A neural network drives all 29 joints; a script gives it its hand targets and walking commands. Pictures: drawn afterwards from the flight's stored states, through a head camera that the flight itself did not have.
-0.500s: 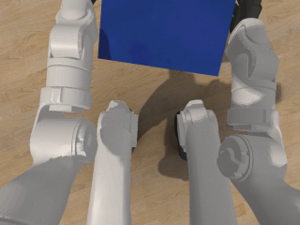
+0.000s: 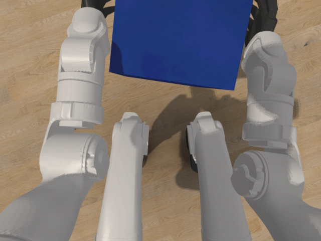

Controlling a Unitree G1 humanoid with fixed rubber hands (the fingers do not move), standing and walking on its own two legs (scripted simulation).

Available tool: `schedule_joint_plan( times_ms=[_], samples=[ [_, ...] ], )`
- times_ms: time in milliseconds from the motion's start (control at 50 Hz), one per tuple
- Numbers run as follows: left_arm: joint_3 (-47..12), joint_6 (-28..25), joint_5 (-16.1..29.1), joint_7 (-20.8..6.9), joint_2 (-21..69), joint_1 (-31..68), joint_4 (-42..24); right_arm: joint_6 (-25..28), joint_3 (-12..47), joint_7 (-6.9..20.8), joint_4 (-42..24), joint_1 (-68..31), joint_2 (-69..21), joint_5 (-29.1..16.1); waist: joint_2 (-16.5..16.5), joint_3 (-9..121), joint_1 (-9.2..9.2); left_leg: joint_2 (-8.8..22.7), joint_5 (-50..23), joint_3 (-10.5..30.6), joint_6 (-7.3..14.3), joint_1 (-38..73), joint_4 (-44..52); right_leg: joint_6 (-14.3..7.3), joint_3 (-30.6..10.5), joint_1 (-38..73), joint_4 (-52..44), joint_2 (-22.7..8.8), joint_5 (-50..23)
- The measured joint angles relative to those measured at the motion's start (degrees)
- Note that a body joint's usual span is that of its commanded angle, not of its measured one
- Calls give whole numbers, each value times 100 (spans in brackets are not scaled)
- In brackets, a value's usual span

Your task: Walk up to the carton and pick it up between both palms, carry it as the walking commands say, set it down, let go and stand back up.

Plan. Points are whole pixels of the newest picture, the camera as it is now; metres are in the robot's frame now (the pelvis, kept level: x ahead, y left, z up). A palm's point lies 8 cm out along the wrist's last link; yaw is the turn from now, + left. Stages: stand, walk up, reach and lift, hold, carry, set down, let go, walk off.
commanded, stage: reach and lift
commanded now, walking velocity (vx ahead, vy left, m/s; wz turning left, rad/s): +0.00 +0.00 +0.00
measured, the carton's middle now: (172, 35) +0.52 -0.02 -0.15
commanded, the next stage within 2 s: none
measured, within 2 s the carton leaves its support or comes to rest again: neither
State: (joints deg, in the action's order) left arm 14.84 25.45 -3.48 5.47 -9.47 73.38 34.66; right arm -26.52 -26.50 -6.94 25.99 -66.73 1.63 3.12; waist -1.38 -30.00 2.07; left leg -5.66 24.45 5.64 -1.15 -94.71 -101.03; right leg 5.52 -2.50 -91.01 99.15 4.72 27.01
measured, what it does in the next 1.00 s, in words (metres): rises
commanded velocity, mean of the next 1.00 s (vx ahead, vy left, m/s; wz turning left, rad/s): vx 0.00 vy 0.00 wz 0.00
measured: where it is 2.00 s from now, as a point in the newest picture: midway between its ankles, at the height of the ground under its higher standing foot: (166, 156)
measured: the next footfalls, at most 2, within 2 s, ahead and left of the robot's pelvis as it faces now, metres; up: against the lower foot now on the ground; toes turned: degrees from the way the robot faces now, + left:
none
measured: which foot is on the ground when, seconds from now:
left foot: down 0.00-1.00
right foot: down 0.00-1.00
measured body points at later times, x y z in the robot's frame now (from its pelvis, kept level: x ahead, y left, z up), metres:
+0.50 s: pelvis +0.00 +0.00 +0.06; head +0.30 +0.02 +0.38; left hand +0.54 +0.13 -0.02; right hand +0.50 -0.17 -0.02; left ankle +0.17 +0.11 -0.47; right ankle +0.16 -0.15 -0.47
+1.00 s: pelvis +0.02 +0.00 +0.12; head +0.28 +0.01 +0.47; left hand +0.52 +0.13 +0.05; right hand +0.48 -0.17 +0.05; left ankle +0.17 +0.11 -0.47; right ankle +0.16 -0.15 -0.47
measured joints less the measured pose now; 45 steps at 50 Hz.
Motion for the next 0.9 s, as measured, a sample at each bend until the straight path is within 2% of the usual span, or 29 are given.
schedule_joint_plan(
  times_ms=[140,260,340,520,600,680,780,900],
  samples=[
    [100,45,-19,-11,25,-152,-61,51,-26,27,169,7,-72,76,88,4,13,40,-39,-48,23,333,289,-5,-65,300,-269,12,-63],
    [-117,134,29,29,26,-376,-252,-16,73,46,-45,276,-103,84,-17,-4,23,17,-66,35,19,614,504,-28,6,622,-539,-27,-89],
    [-18,95,14,26,111,-399,-164,-47,47,48,-55,338,-114,104,24,2,-6,36,-73,25,28,843,657,-33,-13,838,-688,-23,-111],
    [-1,61,7,29,164,-597,-206,5,8,95,-23,465,-198,184,-23,6,96,28,-152,90,35,1391,1118,-68,27,1406,-1180,-69,-196],
    [-19,-32,-72,18,241,-714,-195,30,81,99,-68,614,-166,147,11,8,51,75,-173,43,50,1687,1353,-78,-33,1671,-1403,-48,-244],
    [-59,-42,-21,10,200,-853,-161,142,91,117,60,722,-256,284,8,16,142,67,-208,64,48,1930,1563,-101,-22,1921,-1618,-73,-275],
    [-102,-48,-69,15,320,-1030,-265,45,220,82,-194,1004,-218,130,71,7,67,96,-233,4,64,2250,1814,-93,-95,2201,-1829,-70,-313],
    [-171,-19,-27,15,292,-1324,-447,32,295,67,-194,1114,-290,130,107,7,129,102,-277,70,38,2643,2109,-143,-46,2606,-2145,-88,-364]
  ],
)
